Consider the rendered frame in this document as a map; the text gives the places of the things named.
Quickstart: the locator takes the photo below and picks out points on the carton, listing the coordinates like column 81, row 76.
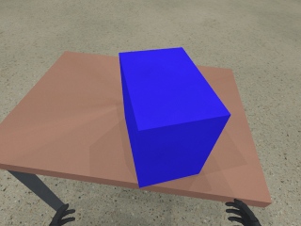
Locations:
column 173, row 116

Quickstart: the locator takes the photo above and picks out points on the robot right hand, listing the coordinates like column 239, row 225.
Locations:
column 247, row 217

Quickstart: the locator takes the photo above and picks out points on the table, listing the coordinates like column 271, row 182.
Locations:
column 72, row 125

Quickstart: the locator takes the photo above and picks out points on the robot left hand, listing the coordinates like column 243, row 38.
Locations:
column 60, row 213

